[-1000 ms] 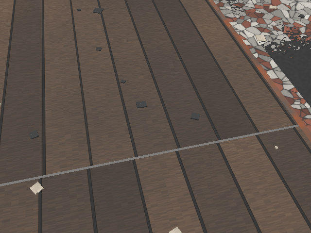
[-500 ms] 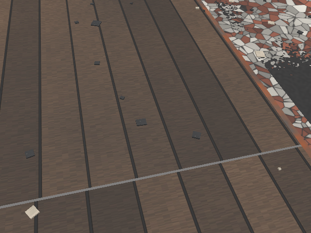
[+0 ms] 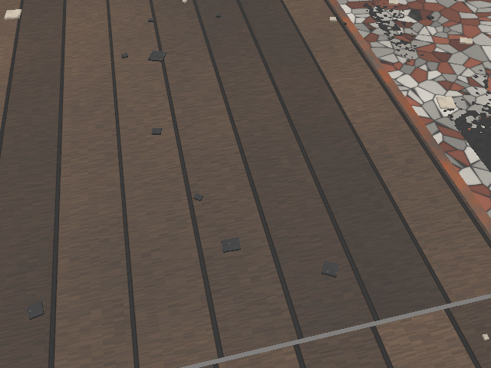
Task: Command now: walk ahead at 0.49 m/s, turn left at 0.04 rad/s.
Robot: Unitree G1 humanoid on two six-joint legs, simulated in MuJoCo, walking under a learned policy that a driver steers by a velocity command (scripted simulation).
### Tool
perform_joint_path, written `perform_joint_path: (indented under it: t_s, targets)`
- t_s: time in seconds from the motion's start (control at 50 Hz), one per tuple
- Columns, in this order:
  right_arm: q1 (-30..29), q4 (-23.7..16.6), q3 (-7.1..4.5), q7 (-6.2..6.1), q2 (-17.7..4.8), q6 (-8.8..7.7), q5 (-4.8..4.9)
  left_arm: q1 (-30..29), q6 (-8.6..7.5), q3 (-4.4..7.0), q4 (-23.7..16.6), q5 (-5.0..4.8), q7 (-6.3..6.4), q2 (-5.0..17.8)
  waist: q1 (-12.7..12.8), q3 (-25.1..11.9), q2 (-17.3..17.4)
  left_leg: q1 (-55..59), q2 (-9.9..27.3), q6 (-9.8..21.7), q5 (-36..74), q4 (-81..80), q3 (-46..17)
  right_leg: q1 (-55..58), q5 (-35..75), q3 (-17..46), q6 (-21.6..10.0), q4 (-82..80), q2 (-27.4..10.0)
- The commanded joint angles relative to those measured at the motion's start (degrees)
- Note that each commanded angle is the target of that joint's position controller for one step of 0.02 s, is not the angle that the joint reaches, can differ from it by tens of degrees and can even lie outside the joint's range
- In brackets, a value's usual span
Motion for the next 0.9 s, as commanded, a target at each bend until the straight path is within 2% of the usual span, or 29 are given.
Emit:
perform_joint_path:
  t_s: [0.02,0.08,0.14,0.24,0.26,0.3,0.32,0.34,0.36,0.38,0.4,0.42,0.44,0.46,0.48,0.5,0.52,0.58,0.62,0.68,0.78,0.82,0.84,0.86,0.88,0.9]
  targets:
    - [3.8,-1.3,-0.44,0.77,-1.8,1.24,-0.40,3.0,-1.83,0.52,-0.8,-0.20,0.21,4.8,-2.1,0.1,-3.8,-5.6,2.9,-1.3,3.7,-2.1,-0.3,1.1,6.7,14.2,-6.0,-14.7,-16.2]
    - [-4.0,-3.9,-0.41,1.05,-2.3,1.59,0.20,6.6,-1.89,0.33,0.0,0.05,0.36,4.8,-0.2,2.4,-3.6,-11.7,3.0,-2.1,10.1,-8.1,-0.3,3.4,9.8,9.7,-4.2,-16.2,-15.3]
    - [-9.7,-5.9,0.12,1.25,-1.5,1.19,0.70,8.4,-2.03,-0.14,0.4,-0.06,0.57,4.2,1.1,2.9,-3.9,-11.5,1.4,-2.0,16.1,-17.3,1.4,5.3,16.6,4.6,-1.8,-15.7,-14.1]
    - [-17.4,-9.0,0.99,1.41,-0.8,0.89,0.46,13.1,-1.80,-0.57,2.1,0.32,1.70,4.2,3.5,3.5,-4.2,-10.7,-0.8,0.1,16.8,-28.1,6.5,14.6,28.8,-0.1,-0.7,-12.8,-16.2]
    - [-17.5,-9.3,0.91,1.39,-1.1,0.78,0.38,13.3,-1.61,-0.54,2.3,0.44,1.96,4.6,3.2,3.2,-4.4,-10.0,-1.7,0.9,14.8,-29.4,7.3,16.8,33.8,-0.9,-0.6,-10.9,-16.8]
    - [-14.5,-8.9,0.38,1.09,-2.1,0.70,0.14,12.2,-1.24,-0.26,2.1,0.51,2.62,6.1,1.1,0.7,-6.0,-5.2,-4.8,3.1,9.2,-30.5,9.5,20.1,51.0,-2.7,0.1,-3.6,-17.7]
    - [-10.8,-8.0,-0.08,0.82,-2.9,0.66,0.02,11.4,-0.90,0.00,1.9,0.67,2.89,7.0,-0.6,-1.4,-6.9,-1.4,-6.7,4.5,6.0,-30.7,10.4,21.0,58.3,-3.4,0.2,2.3,-18.2]
    - [-5.0,-6.3,-0.79,0.64,-4.1,0.48,-0.04,10.7,-0.41,0.28,1.5,0.87,2.90,7.8,-3.0,-4.6,-7.5,4.4,-8.3,6.1,4.2,-32.3,10.5,20.5,60.0,-3.8,0.1,11.0,-18.4]
    - [3.0,-3.9,-1.87,0.45,-5.9,0.13,-0.56,9.6,-0.04,0.47,0.8,0.65,2.71,8.4,-6.7,-8.5,-6.9,15.2,-8.6,8.2,5.8,-36.8,8.5,15.5,53.1,-4.8,0.7,22.8,-17.9]
    - [11.2,-2.5,-3.63,-0.23,-10.7,0.20,-1.42,8.3,-0.28,0.20,-1.5,0.28,2.31,7.4,-10.2,-13.9,-2.1,29.0,1.5,12.1,1.6,-38.2,-4.9,2.7,33.4,-5.6,1.8,40.7,-16.0]
    - [8.9,-3.8,-5.09,-0.54,-15.0,1.26,-0.32,9.4,-0.97,-0.05,-4.9,-0.96,0.95,3.3,-5.9,-18.3,13.8,44.6,17.0,22.2,4.6,-44.9,-38.3,-23.0,-18.8,-2.4,5.3,63.3,-0.9]
    - [7.6,-3.6,-4.88,-0.31,-14.0,1.75,1.22,3.7,-1.60,0.60,-6.5,0.06,0.71,7.3,-6.2,-15.7,1.9,43.2,15.7,21.5,6.4,-47.6,-37.6,-30.5,-16.2,8.8,4.0,64.9,-4.1]
    - [4.2,-4.0,-4.36,-0.62,-11.8,1.71,1.38,0.2,-2.44,0.35,-8.1,-0.44,0.41,6.4,-4.7,-9.2,-0.2,36.3,14.8,19.5,8.8,-48.9,-30.2,-32.0,-11.2,9.6,3.8,61.1,-7.1]
    - [2.0,-3.9,-3.64,-0.67,-8.4,1.51,1.14,0.5,-2.71,0.38,-7.9,-0.52,0.49,6.1,-1.9,-3.9,-4.7,28.0,12.5,16.8,15.3,-50.6,-25.1,-29.1,-8.8,9.0,4.1,55.2,-9.0]
    - [0.6,-3.9,-3.15,-0.98,-7.0,1.06,1.28,-0.1,-1.87,0.47,-8.4,0.37,0.57,5.7,0.0,-2.0,-5.3,22.7,9.5,14.9,19.6,-51.1,-21.1,-26.0,-8.7,9.4,5.0,51.1,-10.3]
    - [-0.3,-4.1,-2.76,-1.18,-6.2,0.60,1.42,1.2,-0.58,0.25,-8.3,1.38,0.46,4.8,1.5,-2.2,-4.4,19.3,7.3,13.8,22.3,-51.7,-18.0,-22.6,-8.6,9.2,5.9,48.5,-10.7]
    - [0.3,-4.1,-2.71,-1.16,-6.5,0.01,1.68,1.5,0.55,0.24,-8.6,1.88,0.28,4.3,2.1,-2.6,-3.4,17.8,6.2,13.5,24.4,-51.9,-16.6,-21.2,-8.8,8.8,6.8,46.2,-10.7]
    - [3.0,-3.8,-3.35,-1.10,-9.4,-0.72,1.82,-2.8,2.15,0.09,-11.1,2.03,-0.24,3.9,1.8,-1.7,-1.3,15.1,3.4,12.7,26.1,-53.2,-14.1,-22.6,-4.7,6.7,9.0,38.9,-10.7]
    - [5.4,-3.8,-3.41,-0.99,-9.5,-0.51,1.80,-8.5,2.37,0.06,-13.5,1.82,-0.36,4.3,-0.1,-0.6,0.0,15.7,2.3,11.2,25.4,-53.6,-14.2,-25.1,0.3,6.0,9.8,32.8,-10.6]
    - [9.1,-3.8,-3.48,-0.96,-9.6,-0.13,1.71,-14.7,2.40,-0.25,-16.0,1.43,-0.63,4.4,-2.9,-1.0,1.5,19.9,1.6,9.0,26.6,-52.2,-15.0,-26.9,6.4,6.1,9.8,25.5,-9.4]
    - [12.9,-4.2,-3.64,-1.62,-10.4,0.33,0.85,-22.4,1.59,-0.90,-19.9,0.78,-0.96,5.1,-5.6,-0.8,2.6,27.0,3.1,8.5,30.7,-48.2,-18.4,-27.2,7.1,6.5,8.5,16.4,-6.7]
    - [11.3,-5.1,-3.92,-2.13,-11.3,0.30,0.64,-20.7,1.03,-0.74,-20.4,0.57,-0.89,6.3,-3.9,-1.0,3.4,27.0,4.0,7.0,32.3,-45.9,-20.1,-21.8,5.2,7.5,7.3,11.9,-5.9]
    - [9.1,-5.9,-4.11,-2.22,-12.1,0.20,0.58,-17.1,0.73,-0.43,-19.6,0.43,-0.68,7.3,-1.7,-1.8,3.8,24.9,3.7,5.7,35.3,-43.7,-19.9,-15.4,3.1,7.5,6.4,9.5,-4.9]
    - [7.4,-6.6,-4.29,-1.99,-12.9,-0.07,0.55,-11.1,0.35,0.21,-17.8,0.35,-0.18,8.8,0.9,-4.4,3.5,22.9,2.6,4.5,40.7,-38.6,-19.7,-6.7,1.0,6.9,5.4,8.3,-3.2]
    - [6.2,-7.0,-4.27,-1.42,-12.9,-0.53,1.05,-2.9,-0.40,0.96,-15.7,0.59,0.49,10.5,5.1,-8.8,0.6,19.6,-0.8,3.1,40.2,-28.1,-17.2,4.8,2.7,7.5,3.8,4.7,-4.4]
    - [6.8,-8.8,-3.19,-0.84,-9.0,-1.09,1.79,6.2,-0.84,1.93,-15.3,1.96,1.55,14.6,8.1,-17.3,-4.9,12.3,-4.3,1.9,25.2,-12.8,-13.6,18.4,-8.5,19.4,1.2,3.2,-16.7]
Velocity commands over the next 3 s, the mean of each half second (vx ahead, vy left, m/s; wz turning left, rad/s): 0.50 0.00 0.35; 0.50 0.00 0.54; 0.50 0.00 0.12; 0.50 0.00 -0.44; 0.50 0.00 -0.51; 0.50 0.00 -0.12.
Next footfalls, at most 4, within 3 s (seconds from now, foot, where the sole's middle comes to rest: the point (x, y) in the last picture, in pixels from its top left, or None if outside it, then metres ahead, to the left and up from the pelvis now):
0.36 left None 0.36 0.10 -0.78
0.90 right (246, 288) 0.72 0.04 -0.78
1.38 left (145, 264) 0.80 0.35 -0.78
1.92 right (167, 181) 1.14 0.32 -0.78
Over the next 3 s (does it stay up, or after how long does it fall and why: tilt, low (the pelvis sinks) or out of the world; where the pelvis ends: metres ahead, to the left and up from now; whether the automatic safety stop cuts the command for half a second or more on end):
stays up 1.55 0.40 -0.02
